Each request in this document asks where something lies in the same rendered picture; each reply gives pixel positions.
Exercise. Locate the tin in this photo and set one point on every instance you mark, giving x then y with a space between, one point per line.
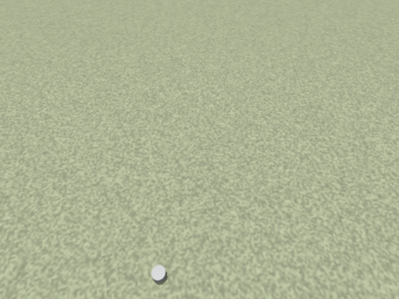
158 273

